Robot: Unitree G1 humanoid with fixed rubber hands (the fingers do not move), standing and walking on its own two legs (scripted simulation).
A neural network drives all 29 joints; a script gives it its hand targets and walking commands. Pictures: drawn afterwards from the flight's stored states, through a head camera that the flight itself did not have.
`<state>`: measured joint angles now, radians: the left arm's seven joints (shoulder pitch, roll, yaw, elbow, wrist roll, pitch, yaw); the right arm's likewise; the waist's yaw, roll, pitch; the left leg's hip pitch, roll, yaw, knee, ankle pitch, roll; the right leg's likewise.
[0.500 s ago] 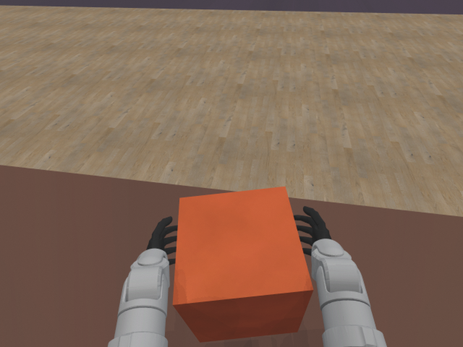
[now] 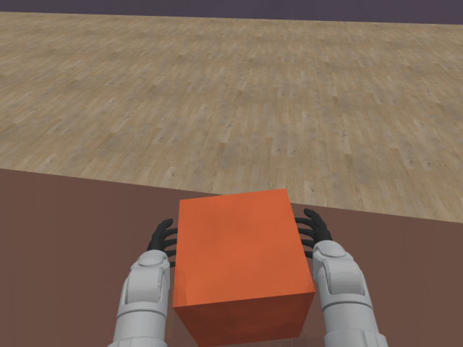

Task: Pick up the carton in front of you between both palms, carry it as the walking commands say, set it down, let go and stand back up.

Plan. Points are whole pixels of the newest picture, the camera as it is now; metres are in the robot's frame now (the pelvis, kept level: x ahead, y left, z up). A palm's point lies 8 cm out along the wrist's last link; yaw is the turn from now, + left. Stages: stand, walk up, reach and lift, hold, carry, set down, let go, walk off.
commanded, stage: hold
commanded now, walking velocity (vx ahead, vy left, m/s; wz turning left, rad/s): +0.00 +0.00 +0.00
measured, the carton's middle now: (241, 270) +0.30 +0.00 -0.05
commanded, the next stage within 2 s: carry in 0.50 s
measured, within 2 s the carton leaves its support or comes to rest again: neither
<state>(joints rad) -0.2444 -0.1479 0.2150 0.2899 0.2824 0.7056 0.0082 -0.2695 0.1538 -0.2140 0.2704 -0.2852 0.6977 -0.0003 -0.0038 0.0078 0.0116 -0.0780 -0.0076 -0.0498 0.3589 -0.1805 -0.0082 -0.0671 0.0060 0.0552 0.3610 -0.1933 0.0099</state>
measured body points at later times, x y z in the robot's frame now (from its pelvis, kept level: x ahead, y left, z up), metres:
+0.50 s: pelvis -0.01 +0.00 +0.00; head -0.05 -0.01 +0.45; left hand +0.29 +0.15 +0.03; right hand +0.30 -0.15 +0.04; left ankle +0.02 +0.13 -0.75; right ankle +0.01 -0.13 -0.75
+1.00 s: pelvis +0.13 -0.01 -0.01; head +0.10 -0.03 +0.44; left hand +0.40 +0.13 +0.07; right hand +0.40 -0.17 +0.07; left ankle +0.06 +0.11 -0.75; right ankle +0.07 -0.11 -0.72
